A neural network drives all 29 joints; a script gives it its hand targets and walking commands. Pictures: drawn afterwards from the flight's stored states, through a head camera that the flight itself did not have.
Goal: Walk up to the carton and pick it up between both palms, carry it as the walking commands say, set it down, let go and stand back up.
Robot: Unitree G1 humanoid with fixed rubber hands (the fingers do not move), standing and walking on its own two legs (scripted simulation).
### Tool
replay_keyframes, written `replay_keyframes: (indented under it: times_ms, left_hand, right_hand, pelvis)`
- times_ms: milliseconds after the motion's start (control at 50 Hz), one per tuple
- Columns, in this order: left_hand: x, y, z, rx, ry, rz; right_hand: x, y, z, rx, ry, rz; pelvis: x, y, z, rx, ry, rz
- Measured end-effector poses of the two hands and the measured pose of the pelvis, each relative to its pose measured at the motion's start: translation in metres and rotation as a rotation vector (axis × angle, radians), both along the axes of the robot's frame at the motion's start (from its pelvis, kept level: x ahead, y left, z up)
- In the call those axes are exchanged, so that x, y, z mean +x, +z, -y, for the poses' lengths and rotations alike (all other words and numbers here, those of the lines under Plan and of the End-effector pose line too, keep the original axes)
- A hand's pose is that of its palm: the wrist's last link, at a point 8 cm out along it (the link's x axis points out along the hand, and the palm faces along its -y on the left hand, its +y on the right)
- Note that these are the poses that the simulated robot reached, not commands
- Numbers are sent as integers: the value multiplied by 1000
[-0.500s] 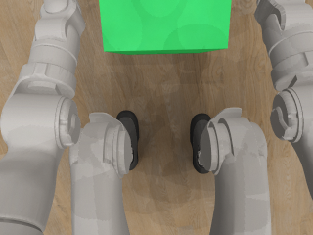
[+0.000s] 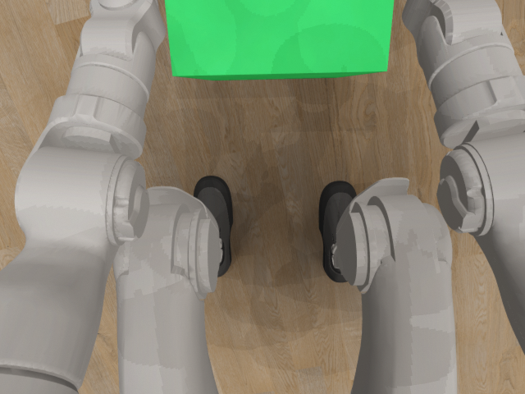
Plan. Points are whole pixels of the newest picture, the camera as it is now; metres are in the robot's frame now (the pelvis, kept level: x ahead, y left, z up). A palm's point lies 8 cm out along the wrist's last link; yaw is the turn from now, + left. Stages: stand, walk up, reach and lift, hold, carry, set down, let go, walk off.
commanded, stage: reach and lift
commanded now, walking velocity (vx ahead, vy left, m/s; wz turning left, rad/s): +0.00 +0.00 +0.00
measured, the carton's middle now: out of the picture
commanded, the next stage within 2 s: none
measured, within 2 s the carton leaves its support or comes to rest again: leaves its support in 0.68 s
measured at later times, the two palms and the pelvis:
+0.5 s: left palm out of the picture +0.56 +0.15 -0.18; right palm out of the picture +0.55 -0.16 -0.18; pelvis +0.00 +0.00 -0.02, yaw +0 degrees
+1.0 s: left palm out of the picture +0.55 +0.14 -0.13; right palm out of the picture +0.56 -0.16 -0.12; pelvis +0.01 +0.00 +0.00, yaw +0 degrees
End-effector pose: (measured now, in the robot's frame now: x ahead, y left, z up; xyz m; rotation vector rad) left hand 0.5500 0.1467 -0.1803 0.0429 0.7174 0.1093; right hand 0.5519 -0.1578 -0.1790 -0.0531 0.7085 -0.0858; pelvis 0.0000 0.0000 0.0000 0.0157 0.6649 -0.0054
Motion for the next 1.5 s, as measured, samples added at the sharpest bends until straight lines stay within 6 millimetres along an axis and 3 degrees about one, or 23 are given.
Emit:
replay_keyframes:
  times_ms: [160,420,660,800,1200,1500]
  left_hand:
    - [-1,0,1,-2,5,-7]
    - [5,2,0,-6,-20,-34]
    - [10,6,1,-9,-23,-46]
    - [12,26,6,-18,0,-7]
    - [2,82,5,-36,37,26]
    - [-5,110,4,-36,43,25]
  right_hand:
    - [1,1,-2,-2,-19,-11]
    - [2,0,0,37,-1,-26]
    - [2,2,0,42,0,-33]
    - [3,21,0,18,-66,0]
    - [8,87,-1,19,-49,26]
    - [0,113,-2,29,-58,25]
  pelvis:
    - [0,0,-1,-2,1,1]
    - [2,-18,-1,-6,5,38]
    - [9,-17,0,-7,4,-7]
    - [11,-13,-2,-5,-3,-37]
    - [9,21,-1,-3,-7,-95]
    - [15,44,-2,-3,-4,-135]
